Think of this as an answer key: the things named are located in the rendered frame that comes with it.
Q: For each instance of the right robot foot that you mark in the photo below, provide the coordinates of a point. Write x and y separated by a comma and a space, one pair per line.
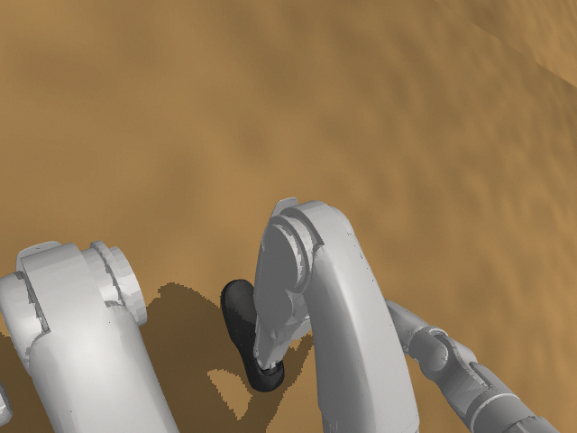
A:
240, 318

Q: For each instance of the right robot hand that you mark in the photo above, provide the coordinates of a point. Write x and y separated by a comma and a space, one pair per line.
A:
405, 322

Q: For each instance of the right robot arm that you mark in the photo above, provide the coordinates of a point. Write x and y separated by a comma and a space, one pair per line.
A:
480, 399

